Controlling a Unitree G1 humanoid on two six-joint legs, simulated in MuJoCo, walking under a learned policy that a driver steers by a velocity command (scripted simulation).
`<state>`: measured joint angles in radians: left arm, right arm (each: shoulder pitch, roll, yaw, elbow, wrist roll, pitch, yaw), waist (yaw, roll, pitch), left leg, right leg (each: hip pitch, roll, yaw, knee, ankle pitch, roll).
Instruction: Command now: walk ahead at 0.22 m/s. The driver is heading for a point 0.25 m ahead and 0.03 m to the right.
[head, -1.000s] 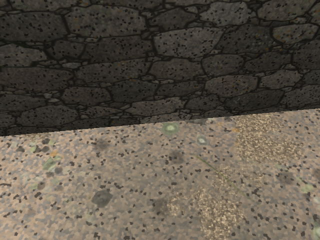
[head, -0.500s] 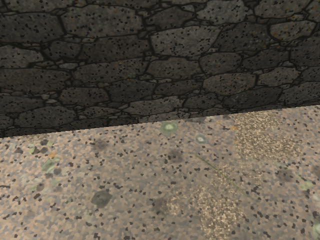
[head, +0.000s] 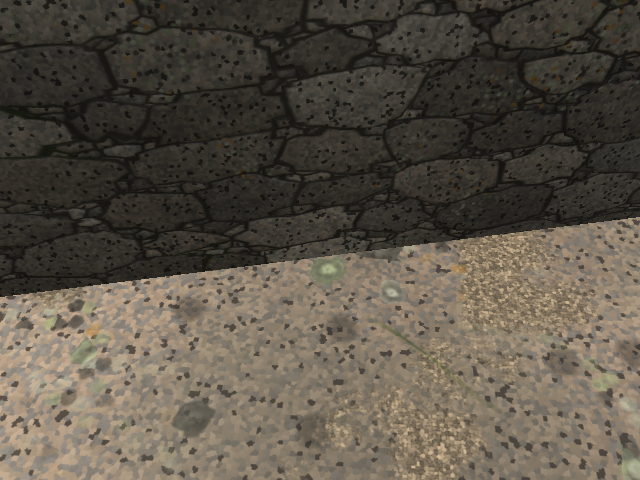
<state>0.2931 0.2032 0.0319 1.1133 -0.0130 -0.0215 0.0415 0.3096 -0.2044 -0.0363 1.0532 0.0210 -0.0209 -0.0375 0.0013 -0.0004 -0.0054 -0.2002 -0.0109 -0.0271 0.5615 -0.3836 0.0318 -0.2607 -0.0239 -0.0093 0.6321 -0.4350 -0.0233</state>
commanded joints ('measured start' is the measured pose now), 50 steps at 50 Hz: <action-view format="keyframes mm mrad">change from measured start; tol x16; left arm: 1 -57 40 3 -67 -7 -50 -21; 6 222 215 41 8 12 -48 -27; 50 87 60 0 0 18 14 8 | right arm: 1 52 -177 -40 -26 5 -28 3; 50 -162 -93 -29 43 -16 26 -7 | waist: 1 -21 175 169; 4 74 85 133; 6 72 -297 12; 19 25 71 -22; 50 -2 -1 62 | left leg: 1 -92 277 -427 -358 -382 200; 5 -248 -1 13 94 129 -4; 7 -347 -1 -10 400 -232 -76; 9 -361 40 -30 512 -203 -76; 16 13 13 69 -123 270 -52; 19 186 96 -23 -69 687 28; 50 58 44 -16 -126 365 20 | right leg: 1 -176 16 -28 116 9 -36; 3 -2 27 -40 -110 39 -61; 7 280 -336 461 -301 783 -240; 14 201 -145 90 -227 1038 -133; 20 34 0 10 -282 381 -5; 26 89 -4 -2 -221 522 15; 50 35 -11 -12 -278 222 15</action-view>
